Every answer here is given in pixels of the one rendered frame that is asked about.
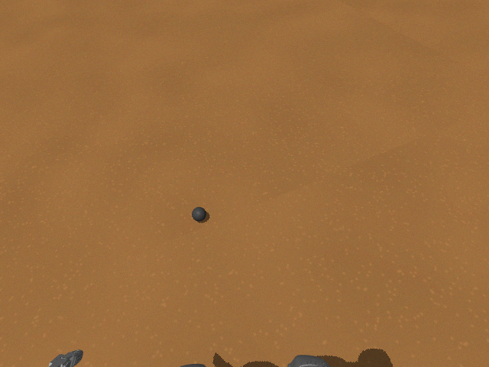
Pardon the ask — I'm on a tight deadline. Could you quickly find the ball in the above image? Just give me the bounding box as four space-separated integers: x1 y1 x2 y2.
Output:
192 207 206 221

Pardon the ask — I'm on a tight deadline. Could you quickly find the left robot hand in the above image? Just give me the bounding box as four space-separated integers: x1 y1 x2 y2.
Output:
49 349 83 367

